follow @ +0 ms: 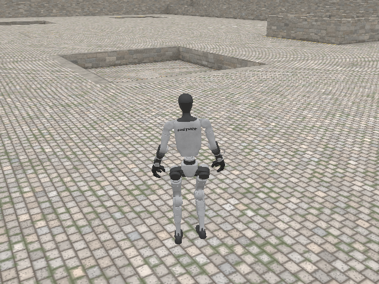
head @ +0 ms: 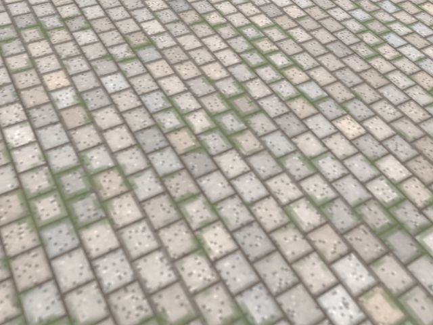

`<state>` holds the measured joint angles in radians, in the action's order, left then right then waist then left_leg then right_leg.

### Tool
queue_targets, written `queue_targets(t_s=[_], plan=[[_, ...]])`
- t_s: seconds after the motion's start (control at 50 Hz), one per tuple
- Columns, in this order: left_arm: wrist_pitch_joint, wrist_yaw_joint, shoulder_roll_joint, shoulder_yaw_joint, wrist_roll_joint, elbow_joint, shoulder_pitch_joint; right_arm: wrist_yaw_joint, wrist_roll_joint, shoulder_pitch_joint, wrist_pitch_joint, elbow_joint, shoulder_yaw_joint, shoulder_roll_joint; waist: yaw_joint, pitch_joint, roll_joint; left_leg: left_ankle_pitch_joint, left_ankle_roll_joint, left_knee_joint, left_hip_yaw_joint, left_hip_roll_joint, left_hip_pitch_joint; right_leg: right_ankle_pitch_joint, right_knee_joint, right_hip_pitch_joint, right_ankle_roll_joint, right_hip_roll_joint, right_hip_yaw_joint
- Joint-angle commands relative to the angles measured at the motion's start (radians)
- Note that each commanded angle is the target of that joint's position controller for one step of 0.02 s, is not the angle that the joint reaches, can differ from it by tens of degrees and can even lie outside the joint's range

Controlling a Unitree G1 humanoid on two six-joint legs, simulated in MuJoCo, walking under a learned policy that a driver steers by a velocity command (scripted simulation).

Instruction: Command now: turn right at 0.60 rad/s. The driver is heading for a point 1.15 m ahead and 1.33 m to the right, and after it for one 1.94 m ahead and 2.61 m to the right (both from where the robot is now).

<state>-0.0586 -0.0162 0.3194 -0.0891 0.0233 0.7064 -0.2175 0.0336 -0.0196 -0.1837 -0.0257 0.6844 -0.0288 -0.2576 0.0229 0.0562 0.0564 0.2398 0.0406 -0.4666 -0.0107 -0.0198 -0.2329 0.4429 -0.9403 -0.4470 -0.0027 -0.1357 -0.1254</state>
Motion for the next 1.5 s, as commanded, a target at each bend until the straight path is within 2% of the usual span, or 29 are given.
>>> queue_targets(t_s=[0.02,0.14,0.24,0.3,0.32,0.34,0.36,0.38,0.4,0.42,0.46,0.7,0.84,0.86,0.88,0.9,0.92,0.96,0.98,1.12,1.24,1.3,1.32,1.34,1.36,1.38,1.42,1.46,1.5], plan=[[-0.005,-0.020,0.111,-0.035,-0.002,-0.031,-0.071,0.007,-0.004,0.084,0.015,-0.091,-0.031,-0.124,0.027,-0.048,-0.209,-0.311,0.140,0.182,0.154,0.237,0.058,-0.031,-0.245,-0.076,0.035,0.048,0.040],[-0.019,-0.034,0.070,-0.011,-0.011,-0.067,0.034,0.006,-0.004,-0.048,0.019,-0.053,-0.049,-0.154,-0.055,-0.075,-0.208,-0.399,0.174,0.137,0.097,0.290,0.223,-0.005,-0.066,-0.105,0.067,0.093,0.092],[-0.016,-0.039,0.054,0.005,-0.023,-0.094,0.053,-0.018,-0.011,-0.030,0.016,-0.045,-0.064,-0.191,-0.057,-0.092,-0.252,-0.423,0.154,0.089,0.024,0.306,0.142,0.033,0.172,0.086,0.027,0.107,0.175],[-0.002,-0.033,0.049,0.007,-0.019,-0.090,0.007,-0.026,0.005,-0.015,0.009,-0.038,-0.070,-0.207,-0.017,-0.105,-0.229,-0.388,0.105,-0.007,-0.021,0.304,0.094,-0.092,0.399,0.214,-0.009,0.091,0.208],[0.009,-0.022,0.059,0.006,-0.006,-0.080,-0.021,-0.027,0.010,-0.028,0.006,-0.029,-0.070,-0.201,0.005,-0.109,-0.175,-0.298,0.049,-0.084,-0.060,0.285,0.028,-0.211,0.534,0.303,-0.023,0.088,0.178],[0.024,-0.010,0.137,-0.010,0.012,-0.080,-0.049,-0.032,0.004,-0.063,0.000,-0.033,-0.061,-0.160,0.008,-0.105,0.037,-0.051,-0.024,-0.303,-0.141,0.208,-0.141,-0.260,0.671,0.413,-0.059,0.248,-0.085],[0.030,-0.008,0.295,-0.046,-0.003,-0.099,-0.071,-0.028,-0.003,-0.012,-0.011,-0.117,-0.036,-0.087,0.005,-0.065,0.266,0.405,-0.083,-0.457,-0.137,0.024,-0.389,-0.661,0.657,0.408,-0.214,0.515,-0.449],[0.030,-0.007,0.252,-0.049,-0.012,-0.082,-0.137,-0.014,-0.009,0.043,-0.024,-0.108,-0.043,-0.133,0.072,-0.104,0.126,0.414,-0.080,-0.602,0.006,0.047,-0.379,-0.702,0.622,0.404,-0.297,0.510,-0.396],[0.027,-0.002,0.195,-0.028,-0.014,-0.079,-0.090,-0.016,0.005,0.035,-0.029,-0.095,-0.047,-0.138,0.031,-0.067,0.083,0.334,-0.074,-0.641,0.033,0.060,-0.382,-0.654,0.618,0.369,-0.288,0.448,-0.307],[0.022,0.003,0.153,-0.015,-0.015,-0.085,-0.013,-0.021,0.014,0.020,-0.023,-0.077,-0.050,-0.144,-0.007,-0.032,0.058,0.241,-0.069,-0.613,0.049,0.074,-0.365,-0.580,0.630,0.328,-0.243,0.373,-0.234],[0.022,0.013,0.123,-0.003,-0.020,-0.094,0.043,-0.027,-0.007,-0.021,-0.018,-0.048,-0.058,-0.165,-0.030,-0.057,0.086,0.149,-0.075,-0.612,0.032,0.061,-0.332,-0.628,0.622,0.338,-0.204,0.293,-0.173],[0.025,0.009,0.168,-0.022,-0.004,-0.057,-0.067,-0.017,0.003,0.054,-0.023,-0.068,-0.043,-0.133,0.018,-0.078,0.054,0.162,-0.074,-0.384,0.067,0.006,-0.302,-0.494,0.588,0.348,-0.236,0.282,-0.352],[0.019,0.002,0.166,-0.027,-0.010,-0.055,0.010,0.003,0.019,-0.025,0.001,-0.061,-0.032,-0.129,-0.044,-0.098,0.066,0.110,-0.034,-0.058,0.078,-0.049,-0.015,-0.564,0.526,0.245,-0.161,0.217,-0.442],[0.019,0.006,0.153,-0.024,-0.022,-0.058,0.034,0.012,0.013,-0.066,0.009,-0.049,-0.032,-0.131,-0.074,-0.095,0.049,0.010,-0.028,0.097,0.082,-0.029,0.092,-0.471,0.493,0.182,-0.114,0.177,-0.422],[0.024,0.009,0.100,-0.010,-0.028,-0.063,0.004,0.024,0.000,-0.066,0.016,-0.052,-0.044,-0.195,-0.052,-0.108,-0.081,0.042,0.006,0.203,0.230,0.135,0.191,-0.223,0.375,0.080,-0.051,0.101,-0.329],[0.027,0.014,0.051,0.000,-0.029,-0.072,-0.064,0.022,0.001,0.008,0.012,-0.089,-0.055,-0.283,-0.007,-0.104,-0.282,0.001,0.100,0.263,0.504,0.379,0.234,0.095,0.177,-0.081,-0.007,-0.073,-0.099],[0.020,0.019,0.150,-0.024,0.013,-0.057,-0.053,0.011,-0.004,-0.012,0.004,-0.079,-0.059,-0.272,-0.023,-0.081,-0.219,-0.083,0.191,0.229,0.500,0.421,0.099,0.144,-0.016,-0.069,0.004,-0.024,-0.034],[0.011,0.004,0.150,-0.032,0.009,-0.028,-0.054,-0.002,0.004,0.051,0.007,-0.086,-0.029,-0.160,0.012,-0.017,-0.150,-0.164,0.177,0.210,0.324,0.316,0.015,0.037,-0.163,-0.041,0.016,0.027,-0.025],[0.004,-0.007,0.139,-0.031,0.003,-0.015,-0.070,0.000,0.001,0.081,0.008,-0.093,-0.025,-0.148,0.023,-0.023,-0.175,-0.191,0.150,0.199,0.242,0.259,0.030,-0.011,-0.208,-0.046,0.026,0.029,-0.005],[-0.014,-0.031,0.091,-0.007,-0.012,-0.036,0.025,0.006,-0.003,-0.050,0.016,-0.048,-0.041,-0.169,-0.057,-0.063,-0.204,-0.421,0.175,0.138,0.117,0.276,0.230,-0.013,-0.096,-0.112,0.069,0.074,0.072],[-0.013,-0.036,0.063,0.014,-0.022,-0.064,0.061,-0.018,-0.009,-0.038,0.016,-0.031,-0.058,-0.204,-0.057,-0.085,-0.245,-0.479,0.160,0.083,0.029,0.302,0.150,0.024,0.172,0.091,0.028,0.101,0.164],[-0.001,-0.030,0.062,0.016,-0.018,-0.063,0.027,-0.024,0.005,-0.030,0.008,-0.020,-0.064,-0.220,-0.025,-0.098,-0.233,-0.446,0.115,-0.009,-0.011,0.303,0.110,-0.077,0.384,0.208,-0.007,0.087,0.193],[0.009,-0.022,0.068,0.015,-0.005,-0.053,-0.003,-0.025,0.012,-0.035,0.004,-0.013,-0.064,-0.216,0.001,-0.105,-0.185,-0.358,0.065,-0.085,-0.048,0.286,0.049,-0.199,0.523,0.298,-0.022,0.081,0.176],[0.023,-0.009,0.133,0.000,0.012,-0.052,-0.030,-0.029,0.007,-0.075,0.000,-0.011,-0.057,-0.184,0.012,-0.115,-0.003,-0.141,-0.004,-0.281,-0.120,0.225,-0.096,-0.251,0.659,0.417,-0.052,0.204,-0.042],[0.031,-0.004,0.295,-0.034,-0.004,-0.082,-0.030,-0.030,-0.005,-0.047,-0.007,-0.092,-0.030,-0.093,-0.013,-0.084,0.256,0.400,-0.078,-0.465,-0.153,0.038,-0.374,-0.654,0.661,0.451,-0.192,0.507,-0.458],[0.032,-0.005,0.263,-0.041,-0.016,-0.052,-0.131,-0.012,-0.007,0.012,-0.025,-0.086,-0.039,-0.149,0.072,-0.132,0.117,0.423,-0.075,-0.604,0.005,0.046,-0.349,-0.743,0.610,0.430,-0.295,0.511,-0.404],[0.025,0.004,0.159,-0.008,-0.018,-0.050,-0.016,-0.016,0.013,0.002,-0.029,-0.061,-0.045,-0.157,-0.002,-0.036,0.054,0.259,-0.066,-0.627,0.046,0.076,-0.360,-0.649,0.617,0.356,-0.255,0.378,-0.241],[0.024,0.014,0.124,0.003,-0.019,-0.054,0.014,-0.031,-0.018,-0.033,-0.019,-0.038,-0.055,-0.185,-0.017,-0.070,0.092,0.151,-0.070,-0.598,0.031,0.074,-0.339,-0.363,0.666,0.375,-0.215,0.282,-0.210],[0.033,0.006,0.113,0.008,-0.015,-0.041,-0.019,-0.049,-0.021,-0.040,-0.020,-0.022,-0.054,-0.176,-0.007,-0.082,0.071,0.100,-0.073,-0.579,0.022,0.067,-0.354,-0.125,0.722,0.394,-0.219,0.271,-0.232]])
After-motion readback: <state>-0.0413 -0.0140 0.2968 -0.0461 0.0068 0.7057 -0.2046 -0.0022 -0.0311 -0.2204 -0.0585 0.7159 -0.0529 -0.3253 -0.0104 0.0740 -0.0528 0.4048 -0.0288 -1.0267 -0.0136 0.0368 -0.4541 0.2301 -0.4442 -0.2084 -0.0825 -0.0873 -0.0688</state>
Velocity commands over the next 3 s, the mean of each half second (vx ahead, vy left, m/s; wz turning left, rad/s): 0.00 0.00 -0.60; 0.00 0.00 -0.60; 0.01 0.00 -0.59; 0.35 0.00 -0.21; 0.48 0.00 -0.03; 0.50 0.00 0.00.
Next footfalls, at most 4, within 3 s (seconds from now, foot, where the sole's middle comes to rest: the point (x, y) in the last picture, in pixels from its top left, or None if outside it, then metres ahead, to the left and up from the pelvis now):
0.34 right None -0.01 -0.12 -0.78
0.88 left None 0.08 0.04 -0.78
1.34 right None -0.07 -0.11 -0.78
1.88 left None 0.19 -0.13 -0.78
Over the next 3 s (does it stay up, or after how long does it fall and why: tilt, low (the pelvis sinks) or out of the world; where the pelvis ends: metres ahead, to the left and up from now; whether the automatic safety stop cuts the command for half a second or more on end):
stays up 0.40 -0.59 -0.02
